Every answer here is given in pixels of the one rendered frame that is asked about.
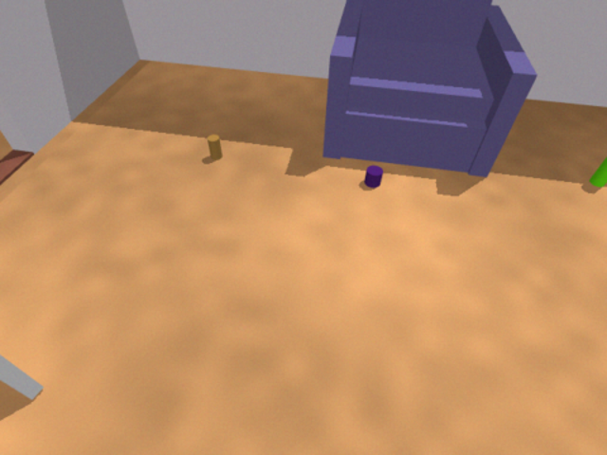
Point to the armchair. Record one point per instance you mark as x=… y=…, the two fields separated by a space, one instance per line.
x=427 y=83

